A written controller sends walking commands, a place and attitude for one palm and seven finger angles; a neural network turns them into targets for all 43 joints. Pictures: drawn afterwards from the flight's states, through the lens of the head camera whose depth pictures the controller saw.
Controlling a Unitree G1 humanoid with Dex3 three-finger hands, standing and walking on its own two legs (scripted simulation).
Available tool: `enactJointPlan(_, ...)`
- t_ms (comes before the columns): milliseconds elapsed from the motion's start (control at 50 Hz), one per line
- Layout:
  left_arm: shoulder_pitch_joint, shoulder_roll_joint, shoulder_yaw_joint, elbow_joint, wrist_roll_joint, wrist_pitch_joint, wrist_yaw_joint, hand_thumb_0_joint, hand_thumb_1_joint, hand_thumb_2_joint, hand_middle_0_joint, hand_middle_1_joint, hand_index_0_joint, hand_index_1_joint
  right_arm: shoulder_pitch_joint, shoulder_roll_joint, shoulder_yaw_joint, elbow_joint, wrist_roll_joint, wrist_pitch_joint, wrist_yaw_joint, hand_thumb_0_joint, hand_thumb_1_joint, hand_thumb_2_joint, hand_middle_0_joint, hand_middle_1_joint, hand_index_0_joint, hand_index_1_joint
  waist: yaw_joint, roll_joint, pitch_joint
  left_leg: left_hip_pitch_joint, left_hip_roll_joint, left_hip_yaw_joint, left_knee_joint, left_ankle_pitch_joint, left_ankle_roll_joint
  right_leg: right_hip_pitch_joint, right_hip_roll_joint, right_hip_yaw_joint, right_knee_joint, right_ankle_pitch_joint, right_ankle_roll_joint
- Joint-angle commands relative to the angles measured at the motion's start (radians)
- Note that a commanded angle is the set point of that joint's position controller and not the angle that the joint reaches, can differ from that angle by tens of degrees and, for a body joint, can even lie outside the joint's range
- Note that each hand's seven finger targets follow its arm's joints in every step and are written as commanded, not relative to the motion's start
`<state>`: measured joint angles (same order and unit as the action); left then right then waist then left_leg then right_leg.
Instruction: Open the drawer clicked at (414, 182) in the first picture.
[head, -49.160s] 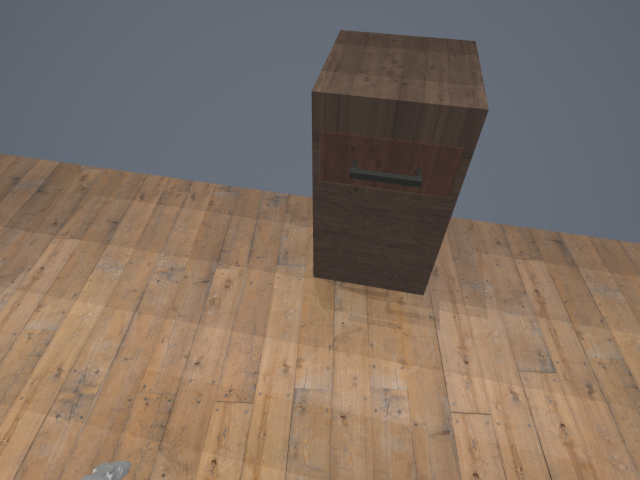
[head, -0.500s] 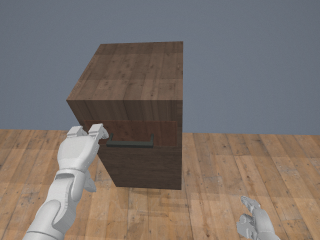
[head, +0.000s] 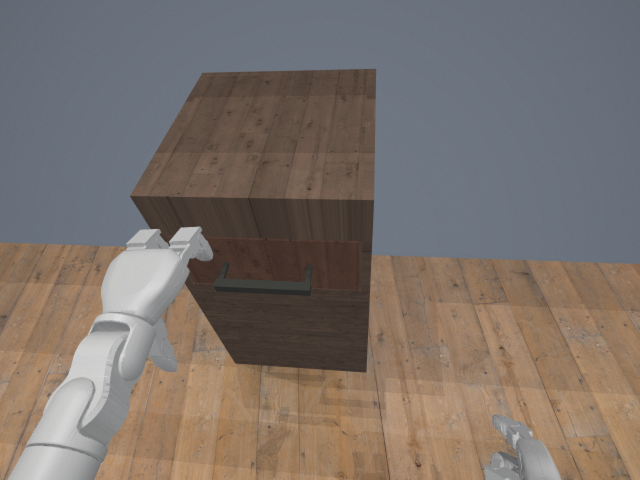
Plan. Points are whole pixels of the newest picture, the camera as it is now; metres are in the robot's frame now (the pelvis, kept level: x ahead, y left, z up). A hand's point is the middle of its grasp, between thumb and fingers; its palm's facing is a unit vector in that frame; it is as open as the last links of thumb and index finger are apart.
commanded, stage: raise the hand with hooked fingers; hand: left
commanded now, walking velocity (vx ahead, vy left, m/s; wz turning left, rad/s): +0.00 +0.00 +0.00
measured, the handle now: (264, 278) +0.51 +0.20 -0.19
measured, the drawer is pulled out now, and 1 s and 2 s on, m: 0.00 0.00 0.00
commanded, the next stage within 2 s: move the hooked fingers above the handle in 0.08 s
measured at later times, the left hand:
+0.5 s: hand (195, 301) +0.32 +0.22 +0.03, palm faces -0.03 -0.08 -1.00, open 13.8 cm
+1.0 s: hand (221, 290) +0.38 +0.21 -0.04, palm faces -0.02 -0.04 -1.00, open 13.8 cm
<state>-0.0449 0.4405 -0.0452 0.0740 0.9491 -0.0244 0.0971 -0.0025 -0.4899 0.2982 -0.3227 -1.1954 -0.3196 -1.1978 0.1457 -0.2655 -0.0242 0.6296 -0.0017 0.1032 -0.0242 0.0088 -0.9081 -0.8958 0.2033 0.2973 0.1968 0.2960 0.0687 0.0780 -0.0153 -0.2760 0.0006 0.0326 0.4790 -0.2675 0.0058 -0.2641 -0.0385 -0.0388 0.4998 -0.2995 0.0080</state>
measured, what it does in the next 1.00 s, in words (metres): stands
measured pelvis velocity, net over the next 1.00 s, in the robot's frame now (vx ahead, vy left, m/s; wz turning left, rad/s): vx -0.02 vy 0.00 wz -0.02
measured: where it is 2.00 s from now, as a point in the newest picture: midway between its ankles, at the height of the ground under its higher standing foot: outside the picture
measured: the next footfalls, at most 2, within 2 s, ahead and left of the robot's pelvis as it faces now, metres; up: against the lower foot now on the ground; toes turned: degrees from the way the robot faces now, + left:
none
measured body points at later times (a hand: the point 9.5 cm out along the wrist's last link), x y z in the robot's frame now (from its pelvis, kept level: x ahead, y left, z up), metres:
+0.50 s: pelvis -0.01 -0.01 -0.01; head +0.03 -0.03 +0.44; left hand +0.32 +0.22 +0.08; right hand +0.16 -0.24 -0.13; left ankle -0.02 +0.12 -0.74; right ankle -0.03 -0.12 -0.74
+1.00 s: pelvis -0.02 +0.00 -0.03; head +0.06 -0.02 +0.41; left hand +0.37 +0.21 +0.02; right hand +0.05 -0.27 -0.17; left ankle -0.02 +0.12 -0.74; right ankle -0.03 -0.12 -0.74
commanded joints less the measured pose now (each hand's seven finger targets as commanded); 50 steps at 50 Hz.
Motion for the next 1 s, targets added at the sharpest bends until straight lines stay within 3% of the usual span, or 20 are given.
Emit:
enactJointPlan(0,-0.278,0.225,0.16,-0.217,0.008,0.007,0.094,0.0,-0.5,0.3,-0.3,-1.2,-0.3,-1.2,-0.097,-0.086,-0.039,-0.148,-0.002,-0.042,0.003,0.0,-0.9,-0.9,0.2,0.3,0.2,0.3,0.005,-0.015,-0.32,0.146,-0.022,-0.018,0.002,0.467,0.02,0.097,0.047,0.004,-0.014,0.427,-0.045)
enactJointPlan(180,-0.232,0.17,0.081,-0.139,-0.008,0.067,0.042,0.0,-0.5,0.3,-0.3,-1.2,-0.3,-1.2,-0.112,-0.094,-0.033,-0.158,0.009,-0.03,0.003,0.0,-0.9,-0.9,0.2,0.3,0.2,0.3,-0.01,-0.092,-0.255,0.1,-0.026,-0.012,-0.02,0.36,0.025,0.088,0.05,-0.003,-0.033,0.36,-0.037)
enactJointPlan(260,-0.315,0.172,0.078,-0.025,0.004,0.042,0.03,0.0,-0.5,0.3,-0.3,-1.2,-0.3,-1.2,-0.09,-0.098,-0.028,-0.138,0.012,-0.028,-0.008,0.0,-0.9,-0.9,0.2,0.3,0.2,0.3,-0.03,-0.145,-0.185,0.047,-0.029,-0.003,-0.015,0.255,0.028,0.023,0.053,-0.003,-0.041,0.283,-0.036)
enactJointPlan(280,-0.36,0.163,0.064,-0.02,0.015,0.028,0.035,0.0,-0.5,0.3,-0.3,-1.2,-0.3,-1.2,-0.087,-0.096,-0.028,-0.138,0.01,-0.029,-0.009,0.0,-0.9,-0.9,0.2,0.3,0.2,0.3,-0.033,-0.129,-0.188,0.048,-0.032,-0.004,-0.011,0.237,0.029,0.004,0.052,0.0,-0.039,0.263,-0.037)
enactJointPlan(300,-0.399,0.157,0.056,-0.018,0.024,0.013,0.044,0.0,-0.5,0.3,-0.3,-1.2,-0.3,-1.2,-0.079,-0.092,-0.029,-0.137,0.008,-0.033,-0.012,0.0,-0.9,-0.9,0.2,0.3,0.2,0.3,-0.036,-0.115,-0.199,0.052,-0.033,-0.005,-0.006,0.222,0.03,-0.011,0.051,0.001,-0.035,0.242,-0.038)
enactJointPlan(320,-0.445,0.19,0.082,-0.017,0.035,-0.004,0.058,0.0,-0.5,0.3,-0.3,-1.2,-0.3,-1.2,-0.077,-0.094,-0.031,-0.131,0.007,-0.035,-0.015,0.0,-0.9,-0.9,0.2,0.3,0.2,0.3,-0.038,-0.082,-0.208,0.051,-0.033,-0.006,0.002,0.21,0.028,-0.023,0.053,0.006,-0.033,0.218,-0.042)
enactJointPlan(360,-0.492,0.209,0.105,-0.001,0.057,-0.038,0.093,0.0,-0.5,0.3,-0.3,-1.2,-0.3,-1.2,-0.051,-0.088,-0.038,-0.121,-0.001,-0.042,-0.019,0.0,-0.9,-0.9,0.2,0.3,0.2,0.3,-0.032,-0.04,-0.282,0.062,-0.037,-0.013,0.025,0.238,0.029,-0.02,0.052,0.008,-0.003,0.233,-0.049)
enactJointPlan(400,-0.529,0.182,0.09,0.013,0.067,-0.06,0.126,0.0,-0.5,0.3,-0.3,-1.2,-0.3,-1.2,-0.033,-0.081,-0.044,-0.114,-0.005,-0.047,-0.021,0.0,-0.9,-0.9,0.2,0.3,0.2,0.3,-0.039,-0.013,-0.331,0.072,-0.036,-0.012,0.054,0.282,0.028,-0.036,0.052,0.007,0.023,0.274,-0.051)
enactJointPlan(420,-0.541,0.209,0.116,0.037,0.072,-0.064,0.142,0.0,-0.5,0.3,-0.3,-1.2,-0.3,-1.2,-0.022,-0.084,-0.049,-0.108,-0.007,-0.049,-0.022,0.0,-0.9,-0.9,0.2,0.3,0.2,0.3,-0.039,-0.017,-0.348,0.061,-0.035,-0.013,0.062,0.277,0.026,-0.036,0.054,0.008,0.029,0.271,-0.051)
enactJointPlan(500,-0.523,0.169,0.104,0.195,0.075,-0.043,0.188,0.0,-0.5,0.3,-0.3,-1.2,-0.3,-1.2,-0.001,-0.084,-0.056,-0.092,0.0,-0.049,-0.02,0.0,-0.9,-0.9,0.2,0.3,0.2,0.3,-0.046,-0.069,-0.329,-0.026,-0.038,-0.001,0.093,0.265,0.029,-0.059,0.054,0.009,0.058,0.307,-0.047)
enactJointPlan(520,-0.497,0.186,0.129,0.252,0.078,-0.027,0.194,0.0,-0.5,0.3,-0.3,-1.2,-0.3,-1.2,0.006,-0.091,-0.06,-0.088,0.003,-0.047,-0.019,0.0,-0.9,-0.9,0.2,0.3,0.2,0.3,-0.045,-0.094,-0.323,-0.053,-0.036,-0.003,0.094,0.253,0.028,-0.061,0.059,0.006,0.061,0.293,-0.048)
enactJointPlan(540,-0.519,0.151,0.082,0.26,0.081,-0.017,0.195,0.0,-0.5,0.3,-0.3,-1.2,-0.3,-1.2,0.008,-0.093,-0.058,-0.091,0.005,-0.046,-0.017,0.0,-0.9,-0.9,0.2,0.3,0.2,0.3,-0.053,-0.076,-0.323,-0.055,-0.036,0.001,0.099,0.243,0.027,-0.077,0.056,0.007,0.065,0.287,-0.046)
enactJointPlan(620,-0.557,0.138,0.054,0.319,0.093,0.007,0.189,0.0,-0.5,0.3,-0.3,-1.2,-0.3,-1.2,0.038,-0.108,-0.069,-0.092,0.003,-0.037,-0.015,0.0,-0.9,-0.9,0.2,0.3,0.2,0.3,-0.066,-0.094,-0.37,-0.075,-0.034,0.001,0.116,0.252,0.029,-0.08,0.061,0.007,0.083,0.298,-0.048)
enactJointPlan(700,-0.648,0.147,0.05,0.332,0.092,-0.039,0.188,0.0,-0.5,0.3,-0.3,-1.2,-0.3,-1.2,0.083,-0.111,-0.077,-0.08,-0.003,-0.036,-0.022,0.0,-0.9,-0.9,0.2,0.3,0.2,0.3,-0.092,-0.109,-0.38,-0.083,-0.031,-0.001,0.144,0.238,0.037,-0.115,0.059,0.015,0.093,0.291,-0.044)
enactJointPlan(740,-0.656,0.192,0.103,0.317,0.1,-0.078,0.209,0.0,-0.5,0.3,-0.3,-1.2,-0.3,-1.2,0.101,-0.111,-0.083,-0.075,-0.012,-0.034,-0.026,0.0,-0.9,-0.9,0.2,0.3,0.2,0.3,-0.083,-0.079,-0.425,-0.083,-0.032,-0.003,0.162,0.265,0.038,-0.11,0.059,0.019,0.116,0.312,-0.047)
enactJointPlan(760,-0.639,0.179,0.102,0.317,0.103,-0.094,0.222,0.0,-0.5,0.3,-0.3,-1.2,-0.3,-1.2,0.109,-0.105,-0.085,-0.073,-0.014,-0.034,-0.026,0.0,-0.9,-0.9,0.2,0.3,0.2,0.3,-0.077,-0.07,-0.445,-0.08,-0.033,-0.002,0.171,0.287,0.039,-0.109,0.06,0.019,0.128,0.334,-0.048)
enactJointPlan(840,-0.68,0.193,0.139,0.432,0.133,-0.113,0.3,0.0,-0.5,0.3,-0.3,-1.2,-0.3,-1.2,0.126,-0.107,-0.085,-0.042,-0.018,-0.032,-0.018,0.0,-0.9,-0.9,0.2,0.3,0.2,0.3,-0.092,-0.059,-0.369,-0.181,-0.029,-0.004,0.202,0.228,0.035,-0.207,0.062,0.01,0.164,0.268,-0.053)
enactJointPlan(920,-0.668,0.205,0.158,0.523,0.157,-0.068,0.364,0.0,-0.5,0.3,-0.3,-1.2,-0.3,-1.2,0.135,-0.112,-0.091,-0.036,-0.028,-0.03,-0.003,0.0,-0.9,-0.9,0.2,0.3,0.2,0.3,-0.087,-0.06,-0.445,-0.222,-0.03,0.006,0.243,0.238,0.034,-0.216,0.067,0.011,0.204,0.289,-0.054)
enactJointPlan(940,-0.684,0.2,0.143,0.531,0.162,-0.056,0.371,0.0,-0.5,0.3,-0.3,-1.2,-0.3,-1.2,0.151,-0.113,-0.092,-0.034,-0.027,-0.028,0.0,0.0,-0.9,-0.9,0.2,0.3,0.2,0.3,-0.09,-0.054,-0.483,-0.223,-0.031,0.008,0.253,0.246,0.032,-0.212,0.067,0.012,0.216,0.302,-0.052)
enactJointPlan(980,-0.697,0.155,0.099,0.576,0.154,-0.032,0.369,0.0,-0.5,0.3,-0.3,-1.2,-0.3,-1.2,0.161,-0.113,-0.094,-0.03,-0.024,-0.029,0.004,0.0,-0.9,-0.9,0.2,0.3,0.2,0.3,-0.107,-0.055,-0.479,-0.229,-0.028,0.011,0.261,0.233,0.031,-0.234,0.069,0.011,0.215,0.293,-0.049)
